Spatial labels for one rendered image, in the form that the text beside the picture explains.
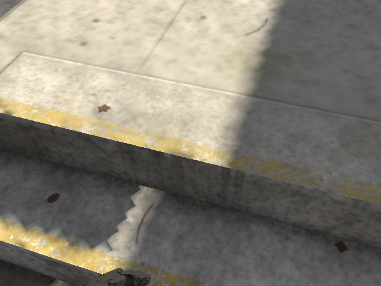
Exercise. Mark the stairs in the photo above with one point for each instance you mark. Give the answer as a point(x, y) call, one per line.
point(74, 206)

